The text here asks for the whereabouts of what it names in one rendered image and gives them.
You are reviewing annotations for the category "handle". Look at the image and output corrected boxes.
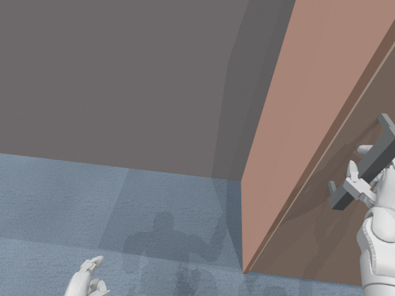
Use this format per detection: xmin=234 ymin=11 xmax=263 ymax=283
xmin=328 ymin=113 xmax=395 ymax=210

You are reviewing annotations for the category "robot left hand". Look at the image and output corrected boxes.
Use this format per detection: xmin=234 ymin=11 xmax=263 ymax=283
xmin=64 ymin=256 xmax=110 ymax=296

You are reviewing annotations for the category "right robot forearm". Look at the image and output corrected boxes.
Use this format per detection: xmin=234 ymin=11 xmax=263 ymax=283
xmin=357 ymin=207 xmax=395 ymax=296

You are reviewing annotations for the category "robot right hand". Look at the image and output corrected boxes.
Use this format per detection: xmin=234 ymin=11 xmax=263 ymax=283
xmin=343 ymin=145 xmax=395 ymax=211

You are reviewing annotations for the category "wardrobe door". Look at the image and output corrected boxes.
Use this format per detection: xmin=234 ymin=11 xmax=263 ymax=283
xmin=249 ymin=42 xmax=395 ymax=286

